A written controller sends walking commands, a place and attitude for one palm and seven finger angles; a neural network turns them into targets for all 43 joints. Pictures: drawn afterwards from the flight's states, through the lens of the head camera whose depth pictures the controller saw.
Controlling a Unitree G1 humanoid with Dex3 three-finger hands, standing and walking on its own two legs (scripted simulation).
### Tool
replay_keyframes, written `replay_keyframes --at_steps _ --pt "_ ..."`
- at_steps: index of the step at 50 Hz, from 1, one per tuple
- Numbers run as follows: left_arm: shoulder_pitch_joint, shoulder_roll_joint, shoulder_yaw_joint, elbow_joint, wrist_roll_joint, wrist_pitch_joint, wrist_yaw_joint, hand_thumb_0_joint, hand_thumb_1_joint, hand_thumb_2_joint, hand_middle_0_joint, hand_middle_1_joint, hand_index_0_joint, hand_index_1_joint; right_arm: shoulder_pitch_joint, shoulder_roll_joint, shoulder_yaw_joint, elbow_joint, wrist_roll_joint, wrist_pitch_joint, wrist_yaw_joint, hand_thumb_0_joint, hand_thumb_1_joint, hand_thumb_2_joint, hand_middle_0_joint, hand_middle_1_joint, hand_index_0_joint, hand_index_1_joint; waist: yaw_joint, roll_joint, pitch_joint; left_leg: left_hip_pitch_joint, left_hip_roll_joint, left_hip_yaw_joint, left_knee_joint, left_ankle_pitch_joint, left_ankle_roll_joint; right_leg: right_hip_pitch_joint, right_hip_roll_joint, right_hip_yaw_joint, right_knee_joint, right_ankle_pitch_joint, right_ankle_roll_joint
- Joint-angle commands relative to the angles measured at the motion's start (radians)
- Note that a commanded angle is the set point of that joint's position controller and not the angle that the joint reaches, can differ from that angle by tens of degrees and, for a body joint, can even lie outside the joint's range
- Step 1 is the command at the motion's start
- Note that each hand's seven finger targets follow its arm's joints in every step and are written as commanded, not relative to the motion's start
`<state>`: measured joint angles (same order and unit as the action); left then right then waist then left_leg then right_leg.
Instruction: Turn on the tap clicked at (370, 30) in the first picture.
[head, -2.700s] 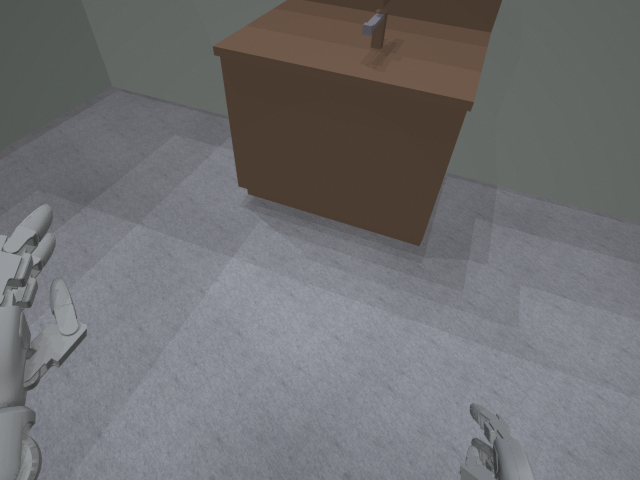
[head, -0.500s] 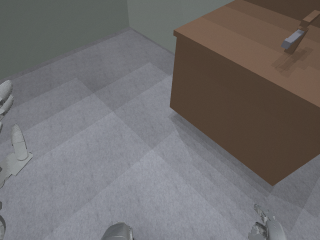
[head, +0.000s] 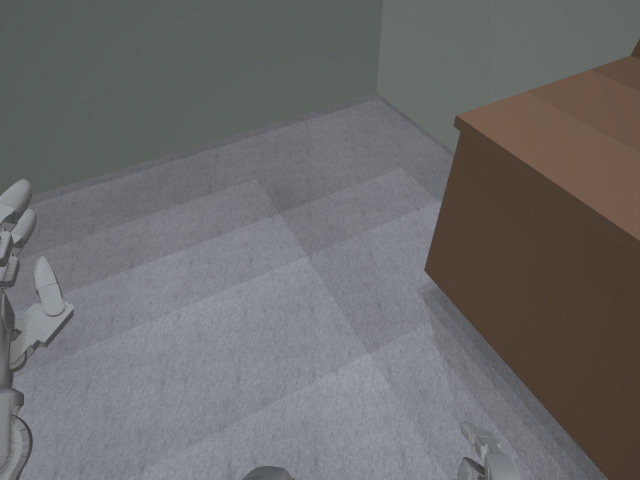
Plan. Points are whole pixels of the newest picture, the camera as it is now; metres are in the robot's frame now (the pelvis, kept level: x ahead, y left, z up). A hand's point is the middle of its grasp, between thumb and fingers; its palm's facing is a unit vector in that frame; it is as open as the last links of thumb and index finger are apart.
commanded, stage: walk to a spot facing it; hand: left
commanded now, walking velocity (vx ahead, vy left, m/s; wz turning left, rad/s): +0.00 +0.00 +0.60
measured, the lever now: out of the picture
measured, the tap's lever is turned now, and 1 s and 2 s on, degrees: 0 0 0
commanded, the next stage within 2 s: turn to face it in 0.06 s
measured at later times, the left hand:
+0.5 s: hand (87, 252) +0.27 +0.26 +0.19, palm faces +0.46 -0.80 -0.38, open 7.4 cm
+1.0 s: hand (191, 247) +0.28 +0.15 +0.20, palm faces +0.18 -0.88 -0.44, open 7.4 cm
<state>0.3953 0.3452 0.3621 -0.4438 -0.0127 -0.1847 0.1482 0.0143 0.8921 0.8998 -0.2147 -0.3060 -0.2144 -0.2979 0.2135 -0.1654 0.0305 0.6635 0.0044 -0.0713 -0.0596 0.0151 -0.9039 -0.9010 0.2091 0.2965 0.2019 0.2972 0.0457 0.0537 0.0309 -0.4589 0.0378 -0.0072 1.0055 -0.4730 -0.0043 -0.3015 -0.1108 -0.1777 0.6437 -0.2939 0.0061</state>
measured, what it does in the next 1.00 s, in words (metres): steps on the spot: left foot, then right foot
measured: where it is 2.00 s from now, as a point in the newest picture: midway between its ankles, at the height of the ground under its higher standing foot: outside the picture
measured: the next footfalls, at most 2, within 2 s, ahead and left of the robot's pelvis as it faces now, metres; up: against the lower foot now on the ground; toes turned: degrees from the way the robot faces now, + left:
left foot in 0.28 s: +0.12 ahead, +0.15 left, +0.00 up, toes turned +14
right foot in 0.58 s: +0.14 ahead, -0.09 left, +0.00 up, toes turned -10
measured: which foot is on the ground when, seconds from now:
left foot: up 0.00-0.26, down 0.28-0.60, up 0.62-1.00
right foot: down 0.00-0.28, up 0.30-0.56, down 0.58-1.00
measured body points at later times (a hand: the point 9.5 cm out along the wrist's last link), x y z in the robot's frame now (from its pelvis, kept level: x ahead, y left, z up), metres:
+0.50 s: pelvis +0.06 +0.01 +0.01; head +0.09 +0.01 +0.46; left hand +0.24 +0.30 +0.21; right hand +0.26 -0.17 -0.07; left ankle +0.08 +0.14 -0.72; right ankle +0.08 -0.09 -0.70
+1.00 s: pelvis +0.02 -0.02 +0.01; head +0.03 -0.03 +0.46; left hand +0.26 +0.20 +0.22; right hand +0.11 -0.33 -0.07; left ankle +0.04 +0.14 -0.69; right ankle +0.10 -0.09 -0.72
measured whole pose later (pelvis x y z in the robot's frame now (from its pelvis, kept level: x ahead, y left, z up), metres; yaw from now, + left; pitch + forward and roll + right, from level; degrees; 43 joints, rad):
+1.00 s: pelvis +0.02 -0.02 +0.01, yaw -15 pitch +1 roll +3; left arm 0.50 0.40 0.38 -0.55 -0.05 -0.21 0.15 0.02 0.89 0.90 -0.22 -0.31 -0.22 -0.30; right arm 0.19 -0.29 -0.05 0.57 0.01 0.03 -0.04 0.02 -0.91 -0.90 0.20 0.29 0.19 0.30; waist 0.00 -0.04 0.01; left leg -0.36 0.03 0.02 0.80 -0.47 -0.06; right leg -0.39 0.09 0.05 0.44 -0.07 -0.11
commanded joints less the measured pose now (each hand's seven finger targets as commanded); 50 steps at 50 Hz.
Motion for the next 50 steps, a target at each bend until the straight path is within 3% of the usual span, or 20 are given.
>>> replay_keyframes --at_steps 1,3,5,9,12,13,14,15,16,20,25,28,29,30,31,32,33,36,40,50 --pt "-0.129 0.18 0.046 -0.198 0.003 -0.049 0.015 0.0 0.9 0.9 -0.2 -0.3 -0.2 -0.3 -0.141 -0.13 -0.06 -0.156 -0.013 -0.043 -0.007 0.0 -0.9 -0.9 0.2 0.3 0.2 0.3 -0.032 -0.201 -0.019 -0.274 0.045 -0.008 0.331 0.043 -0.042 0.18 -0.329 0.38 -0.353 0.198 -0.14" --pt "-0.094 0.201 0.073 -0.252 0.004 -0.068 0.024 0.0 0.9 0.9 -0.2 -0.3 -0.2 -0.3 -0.153 -0.125 -0.057 -0.154 -0.016 -0.03 -0.014 0.0 -0.9 -0.9 0.2 0.3 0.2 0.3 -0.035 -0.208 -0.029 -0.216 0.049 0.036 0.226 0.042 -0.049 0.198 -0.281 0.162 -0.293 0.479 -0.113" --pt "-0.095 0.237 0.111 -0.317 -0.001 -0.077 0.037 0.0 0.9 0.9 -0.2 -0.3 -0.2 -0.3 -0.161 -0.115 -0.064 -0.181 -0.015 -0.027 -0.02 0.0 -0.9 -0.9 0.2 0.3 0.2 0.3 -0.038 -0.236 -0.079 -0.112 0.048 0.093 0.035 0.052 -0.05 0.228 -0.258 0.045 -0.238 0.658 -0.087" --pt "0.048 0.248 0.185 -0.417 -0.022 -0.071 0.066 0.0 0.9 0.9 -0.2 -0.3 -0.2 -0.3 -0.133 -0.101 -0.079 -0.248 -0.011 -0.016 -0.021 0.0 -0.9 -0.9 0.2 0.3 0.2 0.3 -0.005 -0.249 -0.174 0.011 0.006 0.179 -0.289 0.08 -0.025 0.289 -0.248 0.044 -0.134 0.746 -0.11" --pt "0.101 0.21 0.181 -0.418 -0.037 -0.076 0.074 0.0 0.9 0.9 -0.2 -0.3 -0.2 -0.3 -0.072 -0.115 -0.093 -0.255 0.001 -0.004 -0.027 0.0 -0.9 -0.9 0.2 0.3 0.2 0.3 -0.067 -0.101 -0.263 0.302 -0.04 0.23 -0.57 0.406 -0.029 0.222 -0.13 0.015 0.071 0.648 -0.03" --pt "0.083 0.207 0.178 -0.44 -0.041 -0.094 0.073 0.0 0.9 0.9 -0.2 -0.3 -0.2 -0.3 -0.072 -0.137 -0.105 -0.259 0.006 -0.004 -0.03 0.0 -0.9 -0.9 0.2 0.3 0.2 0.3 -0.07 0.066 -0.294 0.479 0.091 0.098 -0.572 0.658 0.013 0.066 -0.051 0.003 0.222 0.349 0.012" --pt "0.066 0.207 0.166 -0.446 -0.039 -0.111 0.07 0.0 0.9 0.9 -0.2 -0.3 -0.2 -0.3 -0.058 -0.175 -0.119 -0.259 0.009 -0.006 -0.021 0.0 -0.9 -0.9 0.2 0.3 0.2 0.3 -0.053 0.272 -0.309 0.595 0.328 -0.186 -0.549 1.127 0.139 -0.164 0.038 0.042 0.376 -0.228 0.034" --pt "0.077 0.23 0.166 -0.348 -0.018 -0.121 0.065 0.0 0.9 0.9 -0.2 -0.3 -0.2 -0.3 -0.04 -0.169 -0.117 -0.244 0.009 -0.014 -0.01 0.0 -0.9 -0.9 0.2 0.3 0.2 0.3 -0.052 0.219 -0.273 0.598 0.392 -0.243 -0.555 1.223 0.193 -0.243 0.065 0.132 0.496 -0.391 0.015" --pt "0.097 0.205 0.157 -0.244 -0.021 -0.108 0.053 0.0 0.9 0.9 -0.2 -0.3 -0.2 -0.3 -0.057 -0.163 -0.105 -0.227 -0.001 -0.014 0.0 0.0 -0.9 -0.9 0.2 0.3 0.2 0.3 -0.062 0.138 -0.219 0.519 0.394 -0.207 -0.587 1.091 0.196 -0.256 0.05 0.164 0.5 -0.329 0.011" --pt "-0.038 0.169 0.093 -0.352 -0.015 -0.085 0.029 0.0 0.9 0.9 -0.2 -0.3 -0.2 -0.3 -0.081 -0.168 -0.096 -0.22 0.009 -0.04 0.02 0.0 -0.9 -0.9 0.2 0.3 0.2 0.3 -0.049 0.244 -0.151 0.404 0.306 0.073 -0.581 0.848 0.114 -0.173 0.04 0.1 0.221 -0.125 0.027" --pt "-0.041 0.171 0.076 -0.338 -0.011 -0.055 0.013 0.0 0.9 0.9 -0.2 -0.3 -0.2 -0.3 -0.085 -0.159 -0.075 -0.242 0.006 -0.074 0.034 0.0 -0.9 -0.9 0.2 0.3 0.2 0.3 -0.035 0.215 -0.121 0.243 0.332 0.132 -0.597 0.522 0.069 -0.01 0.08 0.041 0.053 -0.054 0.044" --pt "-0.044 0.185 0.103 -0.274 -0.013 -0.041 0.007 0.0 0.9 0.9 -0.2 -0.3 -0.2 -0.3 -0.084 -0.149 -0.072 -0.245 0.008 -0.064 0.036 0.0 -0.9 -0.9 0.2 0.3 0.2 0.3 -0.022 0.095 -0.114 0.156 0.31 0.156 -0.461 0.315 0.025 0.097 0.08 0.059 -0.08 0.071 0.037" --pt "-0.059 0.202 0.117 -0.262 -0.01 -0.043 0.007 0.0 0.9 0.9 -0.2 -0.3 -0.2 -0.3 -0.076 -0.136 -0.073 -0.246 0.01 -0.059 0.036 0.0 -0.9 -0.9 0.2 0.3 0.2 0.3 -0.027 -0.011 -0.114 0.139 0.251 0.185 -0.335 0.225 -0.005 0.096 0.024 0.149 -0.153 0.185 0.005" --pt "-0.044 0.226 0.135 -0.235 -0.006 -0.04 0.011 0.0 0.9 0.9 -0.2 -0.3 -0.2 -0.3 -0.073 -0.113 -0.071 -0.257 0.009 -0.05 0.032 0.0 -0.9 -0.9 0.2 0.3 0.2 0.3 -0.032 -0.225 -0.126 0.056 0.13 0.214 -0.155 0.052 -0.049 0.112 -0.099 0.389 -0.215 0.438 -0.07" --pt "-0.05 0.248 0.17 -0.229 -0.024 -0.037 0.017 0.0 0.9 0.9 -0.2 -0.3 -0.2 -0.3 -0.118 -0.099 -0.056 -0.269 0.003 -0.051 0.029 0.0 -0.9 -0.9 0.2 0.3 0.2 0.3 -0.014 -0.346 -0.132 -0.056 0.042 0.14 0.012 -0.164 -0.07 0.134 -0.215 0.573 -0.282 0.606 -0.144" --pt "-0.035 0.237 0.17 -0.219 -0.039 -0.028 0.017 0.0 0.9 0.9 -0.2 -0.3 -0.2 -0.3 -0.111 -0.114 -0.07 -0.256 0.008 -0.043 0.03 0.0 -0.9 -0.9 0.2 0.3 0.2 0.3 -0.018 -0.37 -0.15 -0.059 0.039 0.042 0.147 -0.119 -0.075 0.116 -0.228 0.639 -0.331 0.518 -0.141" --pt "-0.005 0.229 0.166 -0.22 -0.04 -0.035 0.014 0.0 0.9 0.9 -0.2 -0.3 -0.2 -0.3 -0.11 -0.111 -0.068 -0.245 0.005 -0.03 0.032 0.0 -0.9 -0.9 0.2 0.3 0.2 0.3 -0.025 -0.293 -0.144 -0.083 0.055 0.002 0.208 -0.053 -0.08 0.126 -0.212 0.627 -0.331 0.421 -0.142" --pt "0.07 0.201 0.153 -0.224 -0.041 -0.053 0.015 0.0 0.9 0.9 -0.2 -0.3 -0.2 -0.3 -0.127 -0.095 -0.042 -0.228 0.003 0.015 0.033 0.0 -0.9 -0.9 0.2 0.3 0.2 0.3 -0.034 -0.138 -0.207 -0.149 0.048 -0.008 0.226 0.057 -0.091 0.24 -0.136 0.472 -0.248 0.496 -0.152" --pt "0.053 0.228 0.154 -0.304 -0.049 -0.074 0.027 0.0 0.9 0.9 -0.2 -0.3 -0.2 -0.3 -0.137 -0.138 -0.067 -0.229 0.006 0.024 0.026 0.0 -0.9 -0.9 0.2 0.3 0.2 0.3 -0.025 -0.109 -0.226 -0.105 0.033 -0.006 0.111 0.067 -0.085 0.247 -0.12 0.475 -0.284 0.435 -0.133" --pt "0.078 0.208 0.143 -0.25 -0.045 -0.056 0.025 0.0 0.9 0.9 -0.2 -0.3 -0.2 -0.3 -0.114 -0.17 -0.084 -0.261 0.012 0.067 0.036 0.0 -0.9 -0.9 0.2 0.3 0.2 0.3 0.0 -0.162 -0.194 0.127 -0.021 0.045 -0.339 -0.028 -0.046 0.043 -0.067 0.602 -0.414 -0.017 -0.136"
